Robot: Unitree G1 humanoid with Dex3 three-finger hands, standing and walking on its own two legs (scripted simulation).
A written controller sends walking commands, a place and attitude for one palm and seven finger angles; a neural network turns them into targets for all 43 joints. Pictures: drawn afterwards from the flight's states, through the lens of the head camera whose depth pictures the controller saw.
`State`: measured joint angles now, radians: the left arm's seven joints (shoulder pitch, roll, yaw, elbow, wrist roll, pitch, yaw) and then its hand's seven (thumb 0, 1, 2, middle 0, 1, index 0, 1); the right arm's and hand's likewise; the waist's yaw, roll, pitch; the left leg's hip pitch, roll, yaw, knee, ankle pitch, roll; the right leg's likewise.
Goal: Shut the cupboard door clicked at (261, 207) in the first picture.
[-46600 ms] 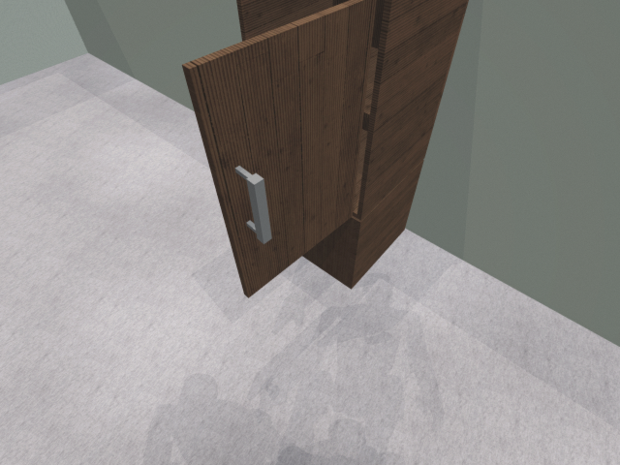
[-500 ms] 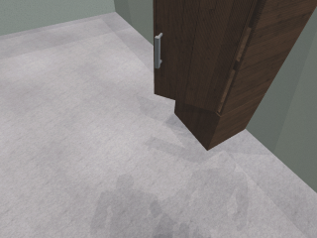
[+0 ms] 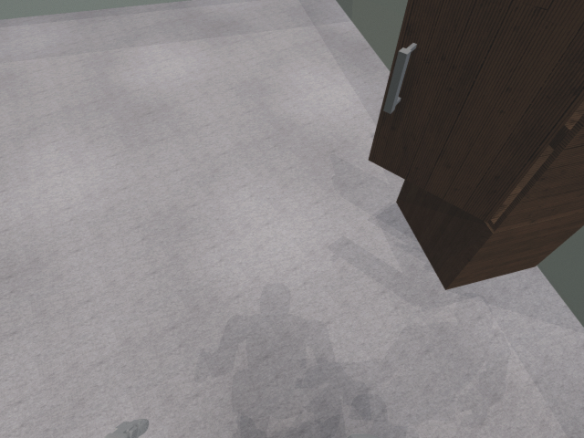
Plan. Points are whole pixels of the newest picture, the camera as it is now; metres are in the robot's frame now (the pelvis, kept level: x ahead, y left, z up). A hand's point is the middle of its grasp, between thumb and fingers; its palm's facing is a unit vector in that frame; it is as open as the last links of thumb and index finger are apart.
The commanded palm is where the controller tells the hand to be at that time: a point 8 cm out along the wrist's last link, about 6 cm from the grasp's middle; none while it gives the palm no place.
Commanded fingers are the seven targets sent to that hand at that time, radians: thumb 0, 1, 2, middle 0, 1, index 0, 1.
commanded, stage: walk to a spot facing it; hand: left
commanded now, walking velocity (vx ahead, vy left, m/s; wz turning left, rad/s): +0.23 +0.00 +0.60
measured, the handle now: (400, 79) +0.89 -0.25 -0.03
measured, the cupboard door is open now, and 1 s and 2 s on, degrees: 36 36 36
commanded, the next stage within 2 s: turn to face it in 0.48 s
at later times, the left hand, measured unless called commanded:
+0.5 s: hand out of the picture -0.01 +0.18 -0.19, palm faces +0.38 -0.89 -0.26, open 7.4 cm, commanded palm none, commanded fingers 0.00 0.90 0.90 -0.20 -0.30 -0.20 -0.30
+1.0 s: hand (186, 434) +0.15 +0.17 -0.17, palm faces +0.35 -0.91 -0.22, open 7.3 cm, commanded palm none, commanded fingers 0.00 0.90 0.90 -0.20 -0.30 -0.20 -0.30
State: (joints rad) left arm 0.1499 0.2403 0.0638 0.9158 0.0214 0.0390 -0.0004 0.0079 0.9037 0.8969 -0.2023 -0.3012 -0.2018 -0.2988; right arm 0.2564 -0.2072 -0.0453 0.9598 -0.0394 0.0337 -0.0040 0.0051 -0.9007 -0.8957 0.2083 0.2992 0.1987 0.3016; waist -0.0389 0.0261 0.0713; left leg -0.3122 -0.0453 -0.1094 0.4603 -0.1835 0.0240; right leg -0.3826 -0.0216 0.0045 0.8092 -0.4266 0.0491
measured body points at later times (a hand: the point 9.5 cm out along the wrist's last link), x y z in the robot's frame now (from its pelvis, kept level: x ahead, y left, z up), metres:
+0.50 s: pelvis +0.09 -0.01 -0.03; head +0.14 +0.02 +0.42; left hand -0.03 +0.23 -0.17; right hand +0.31 -0.20 -0.16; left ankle +0.10 +0.13 -0.74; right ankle +0.02 -0.15 -0.70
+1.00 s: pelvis +0.18 -0.01 +0.00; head +0.23 +0.00 +0.45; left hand +0.13 +0.22 -0.15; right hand +0.34 -0.22 -0.15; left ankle +0.12 +0.10 -0.71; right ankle +0.22 -0.11 -0.74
